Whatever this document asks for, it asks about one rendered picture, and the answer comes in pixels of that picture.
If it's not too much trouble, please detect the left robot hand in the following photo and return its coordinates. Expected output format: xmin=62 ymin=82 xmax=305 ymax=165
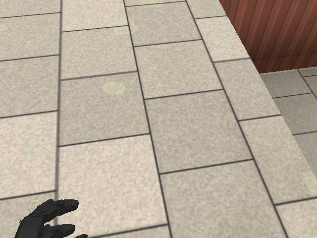
xmin=14 ymin=198 xmax=88 ymax=238

